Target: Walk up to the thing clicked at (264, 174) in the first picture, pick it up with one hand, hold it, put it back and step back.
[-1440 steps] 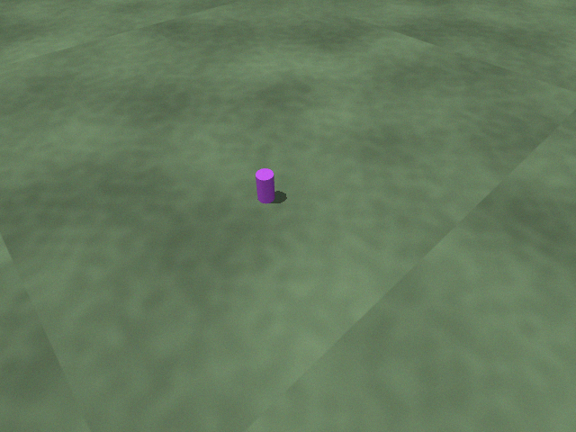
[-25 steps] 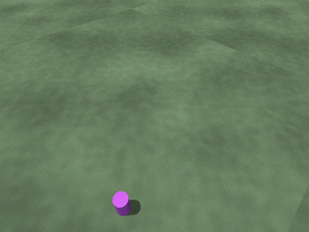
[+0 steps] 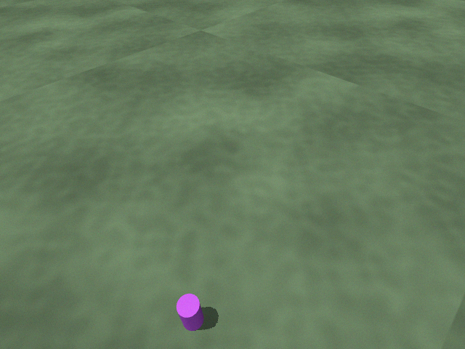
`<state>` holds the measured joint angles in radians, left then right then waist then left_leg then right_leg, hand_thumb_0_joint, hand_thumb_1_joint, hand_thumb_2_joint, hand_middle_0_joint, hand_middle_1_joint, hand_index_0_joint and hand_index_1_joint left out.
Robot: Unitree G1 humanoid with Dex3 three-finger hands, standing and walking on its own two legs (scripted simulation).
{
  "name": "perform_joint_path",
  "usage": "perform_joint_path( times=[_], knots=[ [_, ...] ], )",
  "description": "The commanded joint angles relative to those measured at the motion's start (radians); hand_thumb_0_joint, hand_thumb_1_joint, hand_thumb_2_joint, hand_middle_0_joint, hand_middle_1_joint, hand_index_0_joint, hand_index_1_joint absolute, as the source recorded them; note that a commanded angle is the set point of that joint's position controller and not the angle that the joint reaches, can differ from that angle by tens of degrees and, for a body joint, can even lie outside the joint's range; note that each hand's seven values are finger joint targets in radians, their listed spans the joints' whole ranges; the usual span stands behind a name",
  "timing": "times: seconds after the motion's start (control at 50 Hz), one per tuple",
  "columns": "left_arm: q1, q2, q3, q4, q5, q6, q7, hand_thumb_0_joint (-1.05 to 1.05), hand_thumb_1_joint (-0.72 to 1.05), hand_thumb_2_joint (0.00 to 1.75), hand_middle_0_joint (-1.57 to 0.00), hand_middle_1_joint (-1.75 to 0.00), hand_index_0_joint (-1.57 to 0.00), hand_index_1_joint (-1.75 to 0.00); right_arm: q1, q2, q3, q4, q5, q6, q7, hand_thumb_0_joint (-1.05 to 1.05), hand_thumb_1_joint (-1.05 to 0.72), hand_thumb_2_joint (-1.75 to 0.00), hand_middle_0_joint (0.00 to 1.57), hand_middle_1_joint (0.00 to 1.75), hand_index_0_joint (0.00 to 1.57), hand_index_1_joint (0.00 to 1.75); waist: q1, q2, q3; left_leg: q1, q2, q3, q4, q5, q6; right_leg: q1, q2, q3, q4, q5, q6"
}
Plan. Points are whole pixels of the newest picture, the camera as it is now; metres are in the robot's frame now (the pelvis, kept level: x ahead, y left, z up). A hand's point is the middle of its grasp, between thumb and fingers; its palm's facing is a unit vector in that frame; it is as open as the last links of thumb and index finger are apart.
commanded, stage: stand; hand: left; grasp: from the side
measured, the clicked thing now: (190, 312) +0.44 +0.21 -0.70
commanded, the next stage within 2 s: step back in 1.30 s
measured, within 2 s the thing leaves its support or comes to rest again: neither
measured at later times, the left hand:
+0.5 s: hand out of the picture +0.09 +0.23 -0.16, palm faces -0.04 -0.94 -0.34, open 7.4 cm
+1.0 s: hand out of the picture +0.12 +0.24 -0.15, palm faces -0.03 -0.94 -0.35, open 7.4 cm
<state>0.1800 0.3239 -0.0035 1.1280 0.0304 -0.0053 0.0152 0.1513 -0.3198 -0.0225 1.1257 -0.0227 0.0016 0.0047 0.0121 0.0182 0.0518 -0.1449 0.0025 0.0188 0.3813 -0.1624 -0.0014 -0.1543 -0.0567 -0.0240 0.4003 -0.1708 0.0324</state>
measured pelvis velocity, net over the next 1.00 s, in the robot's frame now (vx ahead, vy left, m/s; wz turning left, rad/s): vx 0.04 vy -0.01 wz -0.02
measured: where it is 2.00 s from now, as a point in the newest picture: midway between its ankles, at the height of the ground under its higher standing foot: outside the picture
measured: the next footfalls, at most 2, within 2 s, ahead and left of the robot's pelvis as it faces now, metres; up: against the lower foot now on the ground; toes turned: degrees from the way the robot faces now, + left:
right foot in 1.98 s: -0.08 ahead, -0.11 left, +0.00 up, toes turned -3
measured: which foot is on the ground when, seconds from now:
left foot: down 0.00-1.00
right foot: down 0.00-1.00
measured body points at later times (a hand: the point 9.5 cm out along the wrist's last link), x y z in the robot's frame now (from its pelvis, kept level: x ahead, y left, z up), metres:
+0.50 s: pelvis +0.02 -0.01 +0.00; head +0.03 -0.02 +0.45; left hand +0.09 +0.28 -0.13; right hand +0.07 -0.30 -0.14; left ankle +0.03 +0.12 -0.74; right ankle +0.03 -0.14 -0.74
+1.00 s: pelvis +0.04 -0.01 +0.00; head +0.04 -0.02 +0.45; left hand +0.12 +0.28 -0.13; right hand +0.10 -0.31 -0.13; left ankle +0.03 +0.12 -0.74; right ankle +0.03 -0.14 -0.74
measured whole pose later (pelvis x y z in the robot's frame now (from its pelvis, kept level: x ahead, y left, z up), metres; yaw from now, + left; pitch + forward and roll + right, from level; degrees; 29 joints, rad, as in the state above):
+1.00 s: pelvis +0.04 -0.01 +0.00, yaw -1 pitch -3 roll +0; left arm 0.09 0.33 0.01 1.15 0.01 -0.01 0.01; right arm 0.10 -0.34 -0.01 1.15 -0.01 -0.01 0.00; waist 0.00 0.01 0.06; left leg -0.08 0.03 0.03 0.31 -0.18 -0.02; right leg -0.10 -0.03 -0.01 0.33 -0.18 0.02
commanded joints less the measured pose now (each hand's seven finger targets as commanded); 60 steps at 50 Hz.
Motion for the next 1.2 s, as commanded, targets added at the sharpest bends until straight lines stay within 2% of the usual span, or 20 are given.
perform_joint_path(
  times=[0.0,0.02,0.06,0.12,0.24,0.32,0.34,0.38,0.44,0.5,0.54,0.6,0.68,0.8,0.84,0.9,0.92,1.04,1.08,1.18],
  knots=[
    [-0.058,0.214,0.039,-0.047,0.000,-0.023,0.009,0.00,0.90,0.90,-0.20,-0.30,-0.20,-0.30,-0.034,-0.188,-0.039,-0.055,-0.002,-0.013,-0.010,0.00,-0.90,-0.90,0.20,0.30,0.20,0.30,-0.012,-0.045,0.027,-0.046,0.084,-0.106,-0.103,-0.183,0.018,-0.082,-0.070,0.112,-0.142,-0.240,-0.044],
    [-0.061,0.216,0.039,-0.047,-0.002,-0.023,0.009,0.00,0.90,0.90,-0.20,-0.30,-0.20,-0.30,-0.026,-0.188,-0.039,-0.052,-0.002,-0.013,-0.010,0.00,-0.90,-0.90,0.20,0.30,0.20,0.30,-0.014,-0.046,0.027,-0.043,0.084,-0.105,-0.101,-0.189,0.017,-0.091,-0.072,0.118,-0.145,-0.253,-0.044],
    [-0.065,0.216,0.039,-0.047,-0.006,-0.028,0.009,0.00,0.90,0.90,-0.20,-0.30,-0.20,-0.30,-0.028,-0.190,-0.039,-0.051,0.000,-0.016,-0.008,0.00,-0.90,-0.90,0.20,0.30,0.20,0.30,-0.016,-0.038,-0.024,0.007,0.093,-0.096,-0.078,-0.097,0.023,-0.064,-0.083,0.125,-0.143,-0.172,-0.050],
    [-0.060,0.216,0.041,-0.038,-0.009,-0.029,0.009,0.00,0.90,0.90,-0.20,-0.30,-0.20,-0.30,-0.029,-0.191,-0.033,-0.043,0.000,-0.019,-0.010,0.00,-0.90,-0.90,0.20,0.30,0.20,0.30,-0.010,-0.029,-0.014,-0.004,0.096,-0.099,-0.090,-0.092,0.021,-0.050,-0.079,0.121,-0.131,-0.135,-0.048],
    [-0.068,0.213,0.040,-0.032,-0.011,-0.023,0.005,0.00,0.90,0.90,-0.20,-0.30,-0.20,-0.30,-0.027,-0.195,-0.028,-0.037,0.002,-0.018,-0.012,0.00,-0.90,-0.90,0.20,0.30,0.20,0.30,-0.008,-0.028,-0.009,-0.019,0.099,-0.093,-0.100,-0.092,0.018,-0.038,-0.072,0.117,-0.125,-0.137,-0.049],
    [-0.072,0.203,0.039,-0.027,-0.014,-0.025,0.004,0.00,0.90,0.90,-0.20,-0.30,-0.20,-0.30,-0.030,-0.194,-0.023,-0.031,0.003,-0.022,-0.015,0.00,-0.90,-0.90,0.20,0.30,0.20,0.30,-0.006,-0.012,-0.043,-0.010,0.109,-0.088,-0.098,-0.024,0.019,0.015,-0.072,0.108,-0.108,-0.014,-0.049],
    [-0.069,0.197,0.038,-0.022,-0.014,-0.024,0.004,0.00,0.90,0.90,-0.20,-0.30,-0.20,-0.30,-0.036,-0.191,-0.022,-0.029,0.005,-0.022,-0.015,0.00,-0.90,-0.90,0.20,0.30,0.20,0.30,-0.004,-0.026,-0.035,-0.002,0.108,-0.089,-0.101,-0.022,0.017,0.006,-0.067,0.104,-0.109,-0.018,-0.046],
    [-0.075,0.195,0.038,-0.020,-0.015,-0.025,0.004,0.00,0.90,0.90,-0.20,-0.30,-0.20,-0.30,-0.036,-0.194,-0.020,-0.028,0.007,-0.025,-0.017,0.00,-0.90,-0.90,0.20,0.30,0.20,0.30,-0.009,-0.022,-0.062,0.030,0.116,-0.084,-0.094,0.044,0.018,0.025,-0.075,0.105,-0.102,0.075,-0.048],
    [-0.088,0.199,0.040,-0.023,-0.017,-0.025,0.004,0.00,0.90,0.90,-0.20,-0.30,-0.20,-0.30,-0.035,-0.201,-0.020,-0.022,0.006,-0.026,-0.020,0.00,-0.90,-0.90,0.20,0.30,0.20,0.30,-0.010,-0.020,-0.063,0.041,0.119,-0.077,-0.095,0.068,0.015,0.033,-0.076,0.106,-0.103,0.111,-0.045],
    [-0.091,0.197,0.041,-0.023,-0.018,-0.026,0.005,0.00,0.90,0.90,-0.20,-0.30,-0.20,-0.30,-0.042,-0.205,-0.020,-0.023,0.008,-0.028,-0.022,0.00,-0.90,-0.90,0.20,0.30,0.20,0.30,-0.009,-0.013,-0.095,0.068,0.126,-0.072,-0.085,0.171,0.013,0.065,-0.080,0.097,-0.086,0.219,-0.044],
    [-0.098,0.188,0.040,-0.019,-0.019,-0.023,0.006,0.00,0.90,0.90,-0.20,-0.30,-0.20,-0.30,-0.037,-0.188,-0.015,-0.017,0.009,-0.027,-0.024,0.00,-0.90,-0.90,0.20,0.30,0.20,0.30,-0.014,-0.025,-0.086,0.068,0.126,-0.069,-0.093,0.169,0.011,0.066,-0.076,0.093,-0.086,0.214,-0.042],
    [-0.114,0.206,0.046,-0.028,-0.019,-0.022,0.006,0.00,0.90,0.90,-0.20,-0.30,-0.20,-0.30,-0.054,-0.212,-0.022,-0.022,0.005,-0.029,-0.026,0.00,-0.90,-0.90,0.20,0.30,0.20,0.30,-0.010,-0.019,-0.080,0.075,0.130,-0.069,-0.100,0.177,0.008,0.060,-0.077,0.094,-0.091,0.208,-0.040],
    [-0.117,0.193,0.044,-0.025,-0.016,-0.021,0.004,0.00,0.90,0.90,-0.20,-0.30,-0.20,-0.30,-0.070,-0.213,-0.024,-0.023,0.005,-0.026,-0.024,0.00,-0.90,-0.90,0.20,0.30,0.20,0.30,-0.010,-0.015,-0.053,0.056,0.129,-0.069,-0.110,0.113,0.006,0.040,-0.071,0.091,-0.114,0.133,-0.036],
    [-0.132,0.204,0.050,-0.033,-0.017,-0.026,0.004,0.00,0.90,0.90,-0.20,-0.30,-0.20,-0.30,-0.085,-0.211,-0.027,-0.029,0.005,-0.030,-0.022,0.00,-0.90,-0.90,0.20,0.30,0.20,0.30,-0.012,-0.017,-0.092,0.088,0.136,-0.067,-0.101,0.171,0.008,0.063,-0.080,0.091,-0.105,0.209,-0.040],
    [-0.133,0.200,0.048,-0.032,-0.017,-0.024,0.004,0.00,0.90,0.90,-0.20,-0.30,-0.20,-0.30,-0.083,-0.211,-0.026,-0.026,0.005,-0.027,-0.021,0.00,-0.90,-0.90,0.20,0.30,0.20,0.30,-0.015,-0.026,-0.057,0.067,0.133,-0.068,-0.119,0.115,0.003,0.043,-0.072,0.088,-0.115,0.140,-0.038],
    [-0.136,0.207,0.050,-0.033,-0.018,-0.024,0.002,0.00,0.90,0.90,-0.20,-0.30,-0.20,-0.30,-0.083,-0.210,-0.026,-0.026,0.006,-0.026,-0.019,0.00,-0.90,-0.90,0.20,0.30,0.20,0.30,-0.015,-0.017,-0.059,0.056,0.130,-0.065,-0.126,0.086,0.003,0.052,-0.075,0.095,-0.121,0.125,-0.041],
    [-0.134,0.214,0.052,-0.036,-0.018,-0.026,0.002,0.00,0.90,0.90,-0.20,-0.30,-0.20,-0.30,-0.088,-0.214,-0.028,-0.030,0.005,-0.028,-0.019,0.00,-0.90,-0.90,0.20,0.30,0.20,0.30,-0.013,-0.015,-0.084,0.080,0.135,-0.063,-0.118,0.122,0.005,0.061,-0.080,0.099,-0.113,0.162,-0.046],
    [-0.134,0.218,0.051,-0.042,-0.017,-0.028,0.002,0.00,0.90,0.90,-0.20,-0.30,-0.20,-0.30,-0.087,-0.218,-0.026,-0.031,0.006,-0.028,-0.019,0.00,-0.90,-0.90,0.20,0.30,0.20,0.30,-0.017,-0.019,-0.090,0.086,0.136,-0.059,-0.109,0.147,0.007,0.062,-0.081,0.096,-0.113,0.192,-0.044],
    [-0.128,0.214,0.048,-0.038,-0.020,-0.025,0.001,0.00,0.90,0.90,-0.20,-0.30,-0.20,-0.30,-0.082,-0.214,-0.023,-0.026,0.007,-0.026,-0.018,0.00,-0.90,-0.90,0.20,0.30,0.20,0.30,-0.015,-0.014,-0.068,0.071,0.134,-0.061,-0.122,0.109,0.004,0.050,-0.078,0.098,-0.122,0.152,-0.044],
    [-0.114,0.220,0.047,-0.038,-0.017,-0.026,0.001,0.00,0.90,0.90,-0.20,-0.30,-0.20,-0.30,-0.085,-0.216,-0.024,-0.029,0.009,-0.026,-0.017,0.00,-0.90,-0.90,0.20,0.30,0.20,0.30,-0.015,-0.034,-0.073,0.094,0.139,-0.067,-0.115,0.118,0.007,0.039,-0.075,0.094,-0.121,0.151,-0.044]
  ],
)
